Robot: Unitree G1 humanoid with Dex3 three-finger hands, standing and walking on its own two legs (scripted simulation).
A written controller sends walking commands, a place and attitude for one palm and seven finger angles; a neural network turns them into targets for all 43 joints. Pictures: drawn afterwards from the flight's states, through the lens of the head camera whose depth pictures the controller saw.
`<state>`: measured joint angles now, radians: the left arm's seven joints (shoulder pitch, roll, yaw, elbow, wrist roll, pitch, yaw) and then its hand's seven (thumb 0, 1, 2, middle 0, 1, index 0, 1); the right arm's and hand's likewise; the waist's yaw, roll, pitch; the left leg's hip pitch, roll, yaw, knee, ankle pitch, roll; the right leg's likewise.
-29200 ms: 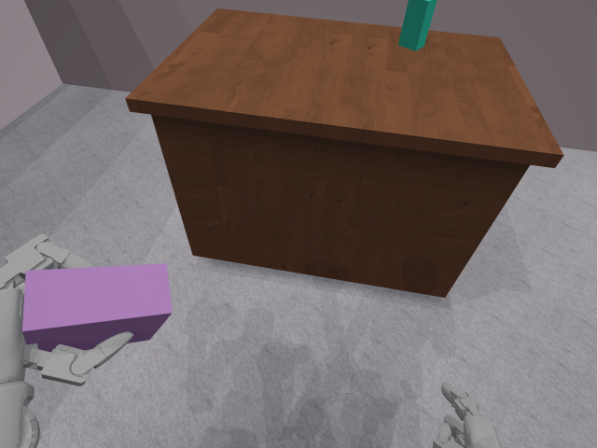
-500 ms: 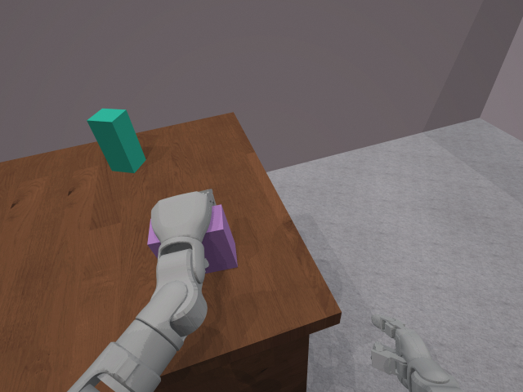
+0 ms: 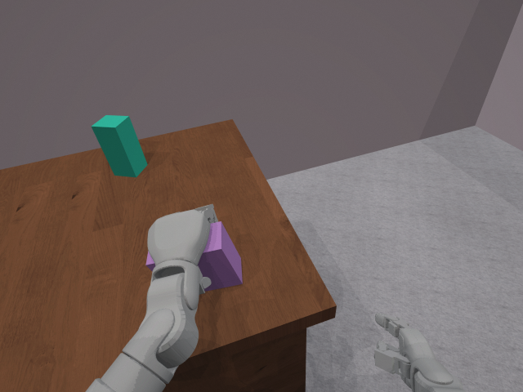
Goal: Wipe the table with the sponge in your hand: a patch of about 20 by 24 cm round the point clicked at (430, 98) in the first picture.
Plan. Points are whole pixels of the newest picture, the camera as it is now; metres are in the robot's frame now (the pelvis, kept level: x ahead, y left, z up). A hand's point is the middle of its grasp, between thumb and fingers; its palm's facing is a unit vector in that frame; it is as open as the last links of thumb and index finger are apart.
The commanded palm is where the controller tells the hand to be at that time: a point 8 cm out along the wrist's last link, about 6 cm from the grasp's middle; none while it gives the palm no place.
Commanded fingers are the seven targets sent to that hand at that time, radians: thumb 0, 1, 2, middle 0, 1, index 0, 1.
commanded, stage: slide back across to the middle lane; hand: left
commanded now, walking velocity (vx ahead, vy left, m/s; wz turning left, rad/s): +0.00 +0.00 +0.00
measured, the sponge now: (202, 266) +0.30 +0.15 +0.06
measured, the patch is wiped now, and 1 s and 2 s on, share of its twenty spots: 1.00 1.00 1.00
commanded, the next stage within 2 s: wipe forward along the middle lane in 0.58 s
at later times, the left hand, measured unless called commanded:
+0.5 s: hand (174, 260) +0.27 +0.17 +0.11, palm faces +0.15 -0.27 -0.95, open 9.5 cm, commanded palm +0.23 +0.19 +0.15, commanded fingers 0.00 0.10 1.30 -1.20 -1.60 -1.20 -1.60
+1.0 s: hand (161, 261) +0.28 +0.20 +0.10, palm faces +0.06 -0.13 -0.99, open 9.5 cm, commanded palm +0.25 +0.21 +0.14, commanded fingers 0.00 0.10 1.30 -1.20 -1.60 -1.20 -1.60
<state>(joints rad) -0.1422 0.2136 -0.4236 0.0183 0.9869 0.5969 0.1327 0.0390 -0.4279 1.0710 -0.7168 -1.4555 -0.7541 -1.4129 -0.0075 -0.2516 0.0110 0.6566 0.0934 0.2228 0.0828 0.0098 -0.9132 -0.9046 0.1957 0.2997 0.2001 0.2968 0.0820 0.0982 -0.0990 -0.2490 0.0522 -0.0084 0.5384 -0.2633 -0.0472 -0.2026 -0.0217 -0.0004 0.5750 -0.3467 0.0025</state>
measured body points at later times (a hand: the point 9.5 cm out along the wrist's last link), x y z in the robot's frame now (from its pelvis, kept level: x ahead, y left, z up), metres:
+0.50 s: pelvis +0.00 +0.00 +0.00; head -0.04 -0.05 +0.45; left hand +0.26 +0.18 +0.16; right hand +0.24 -0.21 -0.07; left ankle +0.02 +0.16 -0.73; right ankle -0.02 -0.12 -0.73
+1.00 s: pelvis -0.01 -0.01 +0.00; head -0.04 -0.06 +0.45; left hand +0.27 +0.20 +0.15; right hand +0.23 -0.22 -0.08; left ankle +0.02 +0.16 -0.73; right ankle -0.02 -0.12 -0.73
